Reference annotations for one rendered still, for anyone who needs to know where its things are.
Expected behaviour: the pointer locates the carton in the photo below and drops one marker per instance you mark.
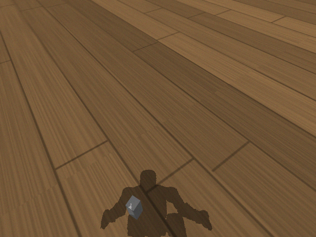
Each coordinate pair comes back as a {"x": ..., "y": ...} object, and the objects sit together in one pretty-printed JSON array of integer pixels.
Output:
[{"x": 134, "y": 207}]

